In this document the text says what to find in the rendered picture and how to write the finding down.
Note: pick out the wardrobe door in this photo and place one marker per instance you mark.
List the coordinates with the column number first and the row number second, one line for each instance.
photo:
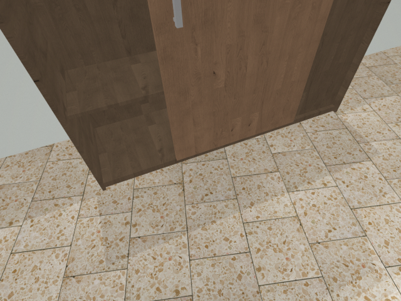
column 236, row 68
column 344, row 30

